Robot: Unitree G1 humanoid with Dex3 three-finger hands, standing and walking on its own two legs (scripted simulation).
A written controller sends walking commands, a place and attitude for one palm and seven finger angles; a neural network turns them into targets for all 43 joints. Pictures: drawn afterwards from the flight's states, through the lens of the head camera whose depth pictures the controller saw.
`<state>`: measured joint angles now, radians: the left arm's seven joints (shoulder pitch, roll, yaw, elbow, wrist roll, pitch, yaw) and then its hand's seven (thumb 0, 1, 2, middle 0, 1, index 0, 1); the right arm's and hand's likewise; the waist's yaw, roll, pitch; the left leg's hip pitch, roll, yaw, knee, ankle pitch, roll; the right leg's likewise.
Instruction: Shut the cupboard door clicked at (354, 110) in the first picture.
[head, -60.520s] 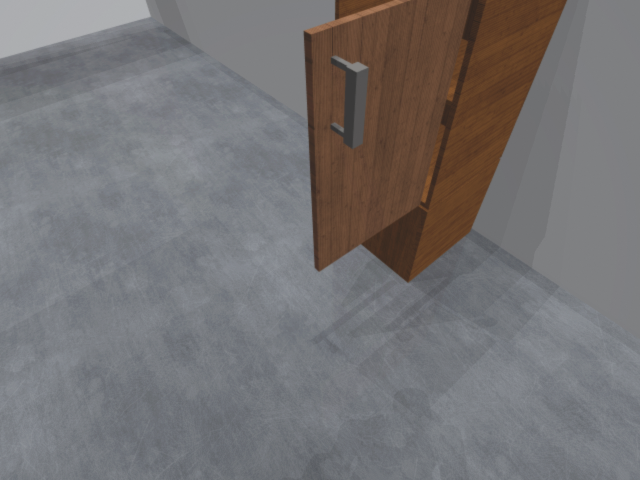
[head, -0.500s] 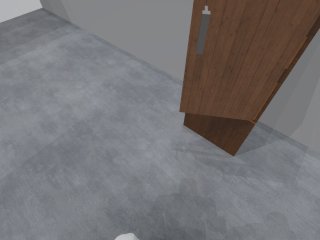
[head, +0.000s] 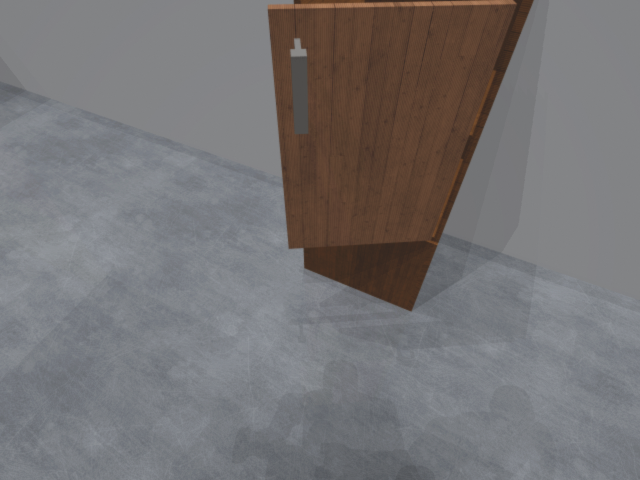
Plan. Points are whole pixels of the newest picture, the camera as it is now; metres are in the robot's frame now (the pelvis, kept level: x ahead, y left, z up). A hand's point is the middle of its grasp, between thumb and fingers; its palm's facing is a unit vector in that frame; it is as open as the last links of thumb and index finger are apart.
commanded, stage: take the last steps up to it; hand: left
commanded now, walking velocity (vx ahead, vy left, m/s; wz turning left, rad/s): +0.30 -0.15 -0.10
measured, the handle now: (299, 87) +0.69 +0.03 +0.13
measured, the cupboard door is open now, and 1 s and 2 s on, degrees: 31 31 31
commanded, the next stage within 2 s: come to a stop and stand still in 0.48 s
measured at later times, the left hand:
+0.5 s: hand out of the picture +0.16 +0.11 -0.20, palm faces +0.01 -0.99 -0.12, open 7.3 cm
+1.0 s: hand (276, 358) +0.34 +0.08 -0.17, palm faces +0.05 -0.97 -0.25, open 7.3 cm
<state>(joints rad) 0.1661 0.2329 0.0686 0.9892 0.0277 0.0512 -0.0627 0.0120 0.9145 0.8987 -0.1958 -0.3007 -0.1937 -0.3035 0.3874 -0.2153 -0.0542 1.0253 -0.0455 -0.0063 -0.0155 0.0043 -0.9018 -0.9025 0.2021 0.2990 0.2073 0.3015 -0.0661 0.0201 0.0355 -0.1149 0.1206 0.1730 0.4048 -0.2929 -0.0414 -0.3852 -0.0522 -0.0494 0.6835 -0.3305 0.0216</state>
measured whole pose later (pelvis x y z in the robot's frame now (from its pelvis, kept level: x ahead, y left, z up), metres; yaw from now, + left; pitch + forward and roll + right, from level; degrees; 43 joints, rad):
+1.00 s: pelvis +0.25 -0.11 -0.01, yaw +2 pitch +0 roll +2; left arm 0.11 0.15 0.04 0.99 0.03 0.01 0.04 0.01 0.92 0.90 -0.20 -0.30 -0.20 -0.30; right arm 0.15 -0.25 -0.08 1.00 -0.01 0.08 -0.01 0.01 -0.91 -0.90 0.20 0.30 0.20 0.30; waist 0.00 0.02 0.12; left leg -0.44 -0.04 0.01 1.08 -0.54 -0.05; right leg -0.33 -0.10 -0.02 0.50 -0.17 0.04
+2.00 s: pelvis +0.24 -0.05 +0.00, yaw -2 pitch +0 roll +1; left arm 0.26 0.16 -0.01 1.06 0.00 -0.02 0.02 0.02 0.94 0.90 -0.20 -0.30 -0.20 -0.30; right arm 0.30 -0.16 0.01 1.09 -0.02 -0.01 -0.04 0.02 -0.93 -0.90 0.20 0.30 0.20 0.30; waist -0.01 0.03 0.00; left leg -0.14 0.00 0.04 0.41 -0.27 0.00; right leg -0.17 0.05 -0.04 0.44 -0.27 -0.07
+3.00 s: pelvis +0.25 -0.09 -0.01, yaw +4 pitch +1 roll -1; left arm 0.36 0.12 0.03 1.05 0.03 0.04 0.02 0.01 0.91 0.90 -0.20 -0.30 -0.20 -0.30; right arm 0.30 -0.12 -0.03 1.12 -0.02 0.02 -0.07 0.00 -0.91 -0.90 0.20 0.30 0.20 0.30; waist 0.00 -0.01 0.04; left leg -0.31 0.05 0.01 0.75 -0.45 0.02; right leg -0.19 0.09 -0.17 0.50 -0.34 -0.13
